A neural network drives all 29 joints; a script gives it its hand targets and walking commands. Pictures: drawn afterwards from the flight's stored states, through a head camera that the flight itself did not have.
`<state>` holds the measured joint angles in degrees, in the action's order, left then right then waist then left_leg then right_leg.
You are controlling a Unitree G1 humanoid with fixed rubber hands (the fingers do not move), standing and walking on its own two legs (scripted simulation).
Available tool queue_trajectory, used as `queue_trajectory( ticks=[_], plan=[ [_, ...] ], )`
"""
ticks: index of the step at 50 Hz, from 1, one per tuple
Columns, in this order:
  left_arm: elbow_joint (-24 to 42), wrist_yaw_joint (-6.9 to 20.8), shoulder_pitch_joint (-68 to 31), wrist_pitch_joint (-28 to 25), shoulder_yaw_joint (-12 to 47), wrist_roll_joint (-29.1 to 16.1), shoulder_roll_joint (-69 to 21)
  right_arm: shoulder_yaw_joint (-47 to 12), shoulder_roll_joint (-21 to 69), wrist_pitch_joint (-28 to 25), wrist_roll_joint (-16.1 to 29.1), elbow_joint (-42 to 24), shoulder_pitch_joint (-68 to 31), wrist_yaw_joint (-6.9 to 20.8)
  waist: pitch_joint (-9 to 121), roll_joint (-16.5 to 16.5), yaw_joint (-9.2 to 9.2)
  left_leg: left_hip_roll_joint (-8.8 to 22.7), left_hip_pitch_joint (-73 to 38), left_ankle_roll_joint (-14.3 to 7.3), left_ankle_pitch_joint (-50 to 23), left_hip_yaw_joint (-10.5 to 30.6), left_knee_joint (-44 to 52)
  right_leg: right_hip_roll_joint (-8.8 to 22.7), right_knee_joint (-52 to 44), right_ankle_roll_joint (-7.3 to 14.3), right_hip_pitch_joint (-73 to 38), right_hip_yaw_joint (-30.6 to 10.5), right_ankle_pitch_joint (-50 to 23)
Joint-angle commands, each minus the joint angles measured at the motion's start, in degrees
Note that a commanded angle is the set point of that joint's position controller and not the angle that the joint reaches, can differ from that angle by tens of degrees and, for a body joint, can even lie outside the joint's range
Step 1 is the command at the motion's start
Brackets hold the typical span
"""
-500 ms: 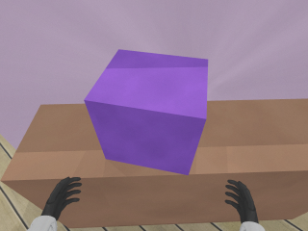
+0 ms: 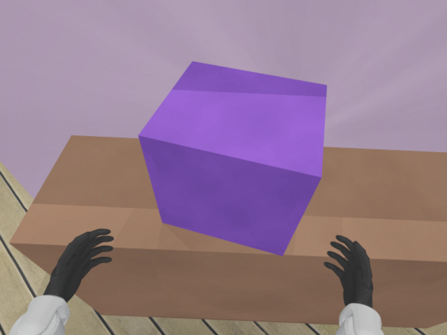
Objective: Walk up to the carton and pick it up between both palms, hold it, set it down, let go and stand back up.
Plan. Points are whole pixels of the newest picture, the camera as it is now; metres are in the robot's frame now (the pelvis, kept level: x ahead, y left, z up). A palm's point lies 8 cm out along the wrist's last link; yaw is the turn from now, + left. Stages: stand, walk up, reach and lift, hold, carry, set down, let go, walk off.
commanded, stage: reach and lift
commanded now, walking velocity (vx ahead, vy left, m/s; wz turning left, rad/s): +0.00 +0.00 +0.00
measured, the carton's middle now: (237, 159) +0.46 +0.02 +0.03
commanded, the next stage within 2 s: none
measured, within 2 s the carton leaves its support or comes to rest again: neither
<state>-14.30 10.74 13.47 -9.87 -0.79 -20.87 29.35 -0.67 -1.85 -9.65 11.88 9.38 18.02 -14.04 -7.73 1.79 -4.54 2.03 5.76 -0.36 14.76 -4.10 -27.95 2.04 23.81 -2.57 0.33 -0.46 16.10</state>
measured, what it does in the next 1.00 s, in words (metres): stands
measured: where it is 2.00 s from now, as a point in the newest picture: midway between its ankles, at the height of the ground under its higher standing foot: outside the picture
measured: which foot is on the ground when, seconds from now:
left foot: down 0.00-1.00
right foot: down 0.00-1.00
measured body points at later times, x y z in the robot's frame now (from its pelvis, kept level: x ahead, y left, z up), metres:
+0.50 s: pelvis +0.00 -0.01 +0.01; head +0.00 +0.01 +0.45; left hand +0.29 +0.27 +0.07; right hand +0.26 -0.21 +0.06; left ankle +0.01 +0.11 -0.74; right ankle -0.02 -0.15 -0.74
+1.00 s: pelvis +0.00 -0.01 +0.01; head +0.02 +0.02 +0.46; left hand +0.37 +0.27 +0.12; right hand +0.32 -0.22 +0.11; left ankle +0.01 +0.11 -0.74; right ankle -0.02 -0.15 -0.74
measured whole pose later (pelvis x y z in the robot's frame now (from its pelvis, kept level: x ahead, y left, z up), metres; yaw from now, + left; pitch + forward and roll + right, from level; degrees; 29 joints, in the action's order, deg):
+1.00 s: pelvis +0.00 -0.01 +0.01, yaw -1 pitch -4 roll -1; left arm -17.8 10.8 -21.0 19.9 -8.1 -19.0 31.8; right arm 1.6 -12.5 19.6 20.7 2.2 -10.4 -16.0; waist -5.3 2.8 1.3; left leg 2.2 6.8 0.2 10.9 -4.1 -21.4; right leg 1.3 17.8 -2.1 2.0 -1.6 12.3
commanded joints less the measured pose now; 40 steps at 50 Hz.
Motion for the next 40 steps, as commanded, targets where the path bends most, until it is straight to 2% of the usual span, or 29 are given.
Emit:
queue_trajectory(
  ticks=[1, 9, 23, 32, 40],
  plan=[
    [9.81, -0.92, -10.20, 0.71, -3.54, -1.43, 12.32, 2.73, -6.49, 2.17, 0.19, -10.05, -6.31, -0.26, 6.24, -8.81, 2.62, 0.25, -6.14, 3.80, -14.66, 2.86, 5.18, -1.56, -6.36, 4.75, 8.23, -1.93, -2.55],
    [8.56, -1.19, -16.09, 6.09, -5.12, -1.57, 12.51, 2.27, -8.82, 10.55, 2.03, -14.39, -9.98, -0.26, 8.53, -7.80, 2.50, 0.44, -8.45, 3.24, -18.51, 3.09, 6.37, -1.24, -7.49, 4.38, 6.58, -1.79, -6.42],
    [7.61, -0.25, -30.38, 16.60, -8.85, 0.51, 12.61, 2.96, -11.14, 19.76, 3.48, -20.32, -19.34, -1.41, 10.98, -5.11, 2.52, -0.44, -8.03, 1.74, -15.64, 1.28, 8.24, -0.89, -8.43, 3.31, 5.44, -1.90, -10.58],
    [7.28, 0.19, -37.67, 20.47, -10.31, 0.79, 14.19, 3.23, -12.74, 23.13, 4.98, -20.40, -25.76, -2.07, 15.54, -4.42, 3.88, -1.20, -8.09, 1.38, -17.34, 0.73, 8.36, -0.89, -7.26, 1.66, 2.71, -2.05, -18.99],
    [6.79, 0.27, -44.79, 24.59, -10.97, 1.03, 15.10, 4.23, -15.44, 25.75, 6.98, -18.82, -32.81, -2.31, 18.96, -4.86, 5.32, -1.43, -9.53, 1.74, -21.27, 0.70, 7.65, -1.71, -6.93, 1.35, 1.87, -1.65, -24.14]
  ],
)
